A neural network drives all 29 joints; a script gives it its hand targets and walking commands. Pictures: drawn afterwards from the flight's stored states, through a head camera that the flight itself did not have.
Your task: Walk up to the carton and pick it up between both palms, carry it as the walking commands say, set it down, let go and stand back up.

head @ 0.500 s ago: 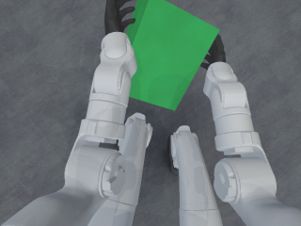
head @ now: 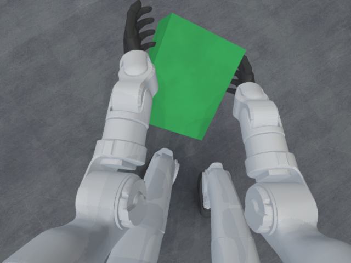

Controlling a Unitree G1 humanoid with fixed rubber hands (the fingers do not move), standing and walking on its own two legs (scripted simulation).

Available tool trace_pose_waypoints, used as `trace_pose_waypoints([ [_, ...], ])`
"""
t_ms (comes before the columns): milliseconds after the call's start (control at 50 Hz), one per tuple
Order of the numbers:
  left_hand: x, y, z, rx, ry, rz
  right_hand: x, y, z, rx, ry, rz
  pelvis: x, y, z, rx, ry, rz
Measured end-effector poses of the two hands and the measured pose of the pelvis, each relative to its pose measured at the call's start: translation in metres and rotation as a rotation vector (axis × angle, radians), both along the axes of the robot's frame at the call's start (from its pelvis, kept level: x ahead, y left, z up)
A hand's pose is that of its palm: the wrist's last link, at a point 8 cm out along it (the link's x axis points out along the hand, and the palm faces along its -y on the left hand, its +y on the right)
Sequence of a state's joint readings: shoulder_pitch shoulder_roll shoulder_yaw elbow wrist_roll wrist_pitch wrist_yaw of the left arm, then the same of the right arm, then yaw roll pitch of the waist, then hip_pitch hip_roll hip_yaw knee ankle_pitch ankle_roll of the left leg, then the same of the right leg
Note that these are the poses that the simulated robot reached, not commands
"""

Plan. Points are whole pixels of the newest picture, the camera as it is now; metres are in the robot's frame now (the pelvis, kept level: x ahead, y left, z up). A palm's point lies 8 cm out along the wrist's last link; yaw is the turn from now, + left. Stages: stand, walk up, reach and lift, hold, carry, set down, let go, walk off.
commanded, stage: reach and lift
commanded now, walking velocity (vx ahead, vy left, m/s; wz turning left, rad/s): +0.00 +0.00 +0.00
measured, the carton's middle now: (179, 76) +0.49 +0.06 -0.14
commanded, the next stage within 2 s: none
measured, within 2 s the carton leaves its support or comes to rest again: neither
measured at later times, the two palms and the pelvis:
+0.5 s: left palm (140, 49) +0.45 +0.12 +0.04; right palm (268, 92) +0.44 -0.10 -0.02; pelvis +0.02 -0.02 +0.06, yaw +0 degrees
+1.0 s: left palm out of the picture +0.44 +0.13 +0.17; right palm (302, 78) +0.42 -0.09 +0.10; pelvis +0.09 +0.00 +0.11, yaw -1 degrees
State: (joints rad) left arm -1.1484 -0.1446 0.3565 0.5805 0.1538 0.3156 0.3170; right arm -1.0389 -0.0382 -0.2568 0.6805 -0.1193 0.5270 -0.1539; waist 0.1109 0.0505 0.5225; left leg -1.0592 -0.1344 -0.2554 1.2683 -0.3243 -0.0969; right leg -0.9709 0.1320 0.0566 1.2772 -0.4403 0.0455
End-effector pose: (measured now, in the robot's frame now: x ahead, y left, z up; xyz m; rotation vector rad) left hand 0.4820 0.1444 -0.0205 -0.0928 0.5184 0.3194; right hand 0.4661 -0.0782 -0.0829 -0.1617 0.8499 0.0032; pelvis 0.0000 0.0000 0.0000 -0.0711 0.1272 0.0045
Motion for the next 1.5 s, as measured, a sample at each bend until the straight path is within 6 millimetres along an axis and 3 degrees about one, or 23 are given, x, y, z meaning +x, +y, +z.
trace_pose_waypoints([
  [140, -0.005, -0.023, 0.014, -0.003, 0.015, -0.027, -0.009, -0.024, 0.02, -0.021, 0.018, -0.023, 0.011, -0.007, 0.021, 0.025, -0.025, -0.014],
  [240, -0.009, -0.031, 0.027, 0.005, -0.004, -0.04, -0.018, -0.03, 0.028, 0.003, 0.002, -0.047, 0.017, -0.012, 0.032, 0.037, -0.04, -0.019],
  [680, -0.032, -0.019, 0.094, -0.021, -0.03, -0.006, -0.031, -0.021, 0.099, -0.003, -0.016, -0.02, 0.031, -0.021, 0.074, 0.048, -0.136, 0.006],
  [800, -0.036, -0.019, 0.122, -0.01, -0.013, -0.028, -0.04, -0.019, 0.124, 0.011, 0.001, -0.036, 0.046, -0.014, 0.086, 0.045, -0.098, 0.0],
  [920, -0.039, -0.016, 0.165, 0.0, -0.01, -0.056, -0.048, -0.015, 0.162, 0.021, 0.001, -0.044, 0.074, -0.005, 0.103, 0.051, -0.076, -0.018],
  [1060, -0.036, -0.011, 0.204, 0.021, -0.018, -0.066, -0.042, -0.011, 0.194, 0.047, -0.017, -0.028, 0.096, 0.002, 0.114, 0.068, -0.157, -0.025],
  [1300, -0.032, -0.016, 0.198, 0.017, 0.04, -0.076, -0.038, -0.02, 0.2, 0.004, 0.015, -0.01, 0.121, -0.008, 0.127, 0.068, -0.219, -0.015],
  [1500, -0.039, -0.019, 0.212, 0.025, 0.042, -0.074, -0.042, -0.028, 0.218, 0.017, -0.001, 0.016, 0.127, -0.025, 0.132, 0.068, -0.218, -0.009],
])
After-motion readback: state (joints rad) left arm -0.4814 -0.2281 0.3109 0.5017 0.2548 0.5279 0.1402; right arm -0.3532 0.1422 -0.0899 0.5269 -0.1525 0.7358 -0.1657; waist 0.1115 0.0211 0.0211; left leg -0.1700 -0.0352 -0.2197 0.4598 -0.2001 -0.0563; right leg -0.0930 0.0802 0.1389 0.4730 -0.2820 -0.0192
